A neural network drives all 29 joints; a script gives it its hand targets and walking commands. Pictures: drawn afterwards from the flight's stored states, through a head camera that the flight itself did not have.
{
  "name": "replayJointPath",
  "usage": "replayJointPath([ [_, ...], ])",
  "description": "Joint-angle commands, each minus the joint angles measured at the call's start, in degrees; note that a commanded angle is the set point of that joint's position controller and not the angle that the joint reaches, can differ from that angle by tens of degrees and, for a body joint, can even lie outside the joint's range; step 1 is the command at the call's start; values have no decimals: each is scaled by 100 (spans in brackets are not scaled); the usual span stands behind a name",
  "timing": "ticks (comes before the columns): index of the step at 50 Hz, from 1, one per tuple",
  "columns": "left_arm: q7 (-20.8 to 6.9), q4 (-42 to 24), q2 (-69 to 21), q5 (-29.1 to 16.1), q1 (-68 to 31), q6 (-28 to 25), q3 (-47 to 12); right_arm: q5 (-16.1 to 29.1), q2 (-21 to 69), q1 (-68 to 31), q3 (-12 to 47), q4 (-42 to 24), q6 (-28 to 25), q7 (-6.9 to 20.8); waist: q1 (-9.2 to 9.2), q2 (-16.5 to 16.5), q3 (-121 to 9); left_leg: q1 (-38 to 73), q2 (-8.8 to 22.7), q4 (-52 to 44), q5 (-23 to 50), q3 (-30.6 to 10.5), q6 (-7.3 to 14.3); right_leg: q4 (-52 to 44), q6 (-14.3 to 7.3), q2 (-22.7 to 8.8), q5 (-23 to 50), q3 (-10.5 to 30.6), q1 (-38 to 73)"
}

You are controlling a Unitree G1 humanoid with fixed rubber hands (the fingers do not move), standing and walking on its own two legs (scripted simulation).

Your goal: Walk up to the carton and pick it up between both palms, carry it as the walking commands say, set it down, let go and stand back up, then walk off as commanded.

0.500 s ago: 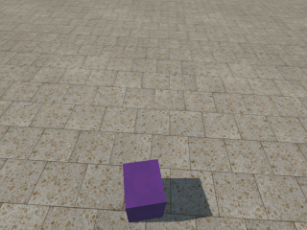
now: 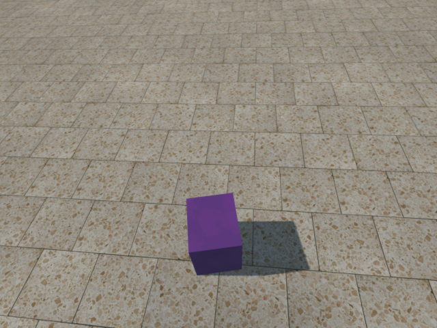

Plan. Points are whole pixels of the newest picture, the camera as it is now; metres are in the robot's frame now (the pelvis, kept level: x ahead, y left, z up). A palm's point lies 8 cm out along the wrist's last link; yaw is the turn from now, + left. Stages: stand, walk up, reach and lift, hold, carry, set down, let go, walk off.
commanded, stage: walk off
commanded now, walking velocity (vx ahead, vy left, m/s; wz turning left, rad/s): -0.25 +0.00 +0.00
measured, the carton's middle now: (214, 234) +0.60 +0.08 -0.64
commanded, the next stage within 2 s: stand in 1.86 s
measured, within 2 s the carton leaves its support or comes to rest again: neither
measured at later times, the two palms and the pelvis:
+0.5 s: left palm out of the picture -0.15 +0.31 -0.14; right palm out of the picture -0.06 -0.23 -0.10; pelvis -0.16 +0.03 +0.00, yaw +1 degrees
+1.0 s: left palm out of the picture -0.21 +0.26 -0.10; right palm out of the picture -0.28 -0.28 -0.14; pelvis -0.31 -0.01 +0.00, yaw +3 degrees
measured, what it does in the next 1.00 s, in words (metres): walks backwards: left foot, then right foot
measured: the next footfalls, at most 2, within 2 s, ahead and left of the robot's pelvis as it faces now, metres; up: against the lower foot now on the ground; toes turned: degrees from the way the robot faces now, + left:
left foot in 0.22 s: -0.10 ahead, +0.14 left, +0.00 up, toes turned +3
right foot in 0.68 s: -0.22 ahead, -0.11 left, +0.00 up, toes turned +0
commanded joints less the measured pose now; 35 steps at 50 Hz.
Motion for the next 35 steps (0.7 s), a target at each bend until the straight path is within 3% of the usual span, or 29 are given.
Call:
replayJointPath([
  [1,62,-125,955,-8,306,-24,244,56,-322,62,-54,-282,-33,-48,244,-1129,-523,-321,149,-816,-364,127,-111,-988,-645,-1349,596,1429,1231],
  [5,16,-23,1085,73,301,42,349,124,-241,361,-55,-269,-28,-84,245,-1374,-673,393,325,-2349,-721,457,80,-1150,-646,-1452,706,1502,1272],
  [8,-12,63,1119,74,255,94,439,135,-167,887,-64,-98,-74,-48,113,-1387,-772,996,365,-3383,-245,620,295,-1290,-568,-1462,733,1525,1016],
  [10,-24,60,1106,28,119,138,506,114,-84,1413,-45,71,-122,-23,-100,-1061,-694,1625,420,-4702,788,736,451,-1213,-257,-1282,93,1251,431],
  [11,-51,64,958,13,235,126,506,24,-227,1484,-70,49,-171,-26,-101,-467,-543,1838,772,-5356,941,246,520,-765,81,-954,-640,968,-84],
  [12,-93,-21,549,-13,476,101,441,-48,-710,1201,-138,-196,-192,-24,46,1154,-648,2057,2249,-5816,187,-1397,749,773,409,-280,-1687,145,-1077],
  [13,-1,-272,517,95,-529,151,446,-103,-1198,663,-198,-467,-168,-33,-463,1757,233,-333,3170,-6168,541,-1823,1478,2353,500,461,-2718,286,-1253],
  [14,-37,-265,587,79,-600,198,503,-180,-865,322,-118,-515,-170,-71,-238,958,500,-905,2649,-6006,805,-1268,1433,3406,376,511,-2353,1123,-799],
  [15,-97,-144,538,13,-201,193,525,-184,-729,-318,-60,-663,-184,-100,218,665,529,-903,2120,-5708,1336,-658,1154,4082,271,750,-1904,1285,-838],
  [16,-115,26,569,-1,323,167,546,-182,-680,-602,-45,-797,-195,-100,445,640,279,-502,1836,-5447,1897,-317,959,4514,292,803,-1671,1221,-874],
  [18,-95,229,671,95,735,112,596,-47,-552,-452,-32,-869,-253,-95,338,615,-146,448,1728,-5069,2911,-114,1070,5139,529,817,-1501,1008,-1112],
  [19,-74,195,675,102,652,98,602,-11,-455,-255,-16,-849,-270,-86,172,610,-232,816,1769,-4965,3116,-129,1188,5226,646,785,-1486,958,-1259],
  [22,-31,17,590,49,286,118,562,18,-435,336,-22,-651,-303,-129,-218,803,-176,1825,1841,-4808,3352,-358,1399,4231,860,605,-1588,849,-1675],
  [24,-21,-23,502,-7,300,144,524,9,-483,551,-34,-558,-304,-144,-333,989,-341,2194,1904,-4797,3342,-578,1413,3342,894,477,-1882,678,-1454],
  [28,-8,-15,366,-140,490,157,489,-60,-631,533,-88,-492,-249,-59,-332,1185,-567,2097,2010,-4781,3808,-791,1472,1626,731,211,-2222,308,-506],
  [30,-21,71,369,-175,710,128,501,-69,-687,500,-124,-442,-210,-22,-267,1180,-664,1967,2024,-4768,4148,-887,1472,942,613,190,-1903,252,-122],
  [32,-55,241,352,-169,1182,66,512,-43,-750,336,-161,-446,-175,-2,-11,885,-791,1551,1913,-4682,3795,-733,1249,-223,470,191,-964,33,573],
  [33,-56,267,430,-121,1291,18,521,-14,-706,382,-165,-450,-170,12,26,613,-751,1098,1767,-4623,3131,-604,950,-991,405,62,-282,148,1001],
  [34,-57,176,736,-18,1212,-50,545,4,-516,578,-151,-443,-180,40,-59,-356,-729,336,1291,-3937,1850,-134,581,-1571,326,-690,-536,1092,1453],
  [35,-75,-70,1384,28,740,-50,664,12,-140,104,-90,-774,-206,-21,111,-2093,-345,-621,297,-2660,-488,853,231,-1589,-448,-2276,950,2356,667],
])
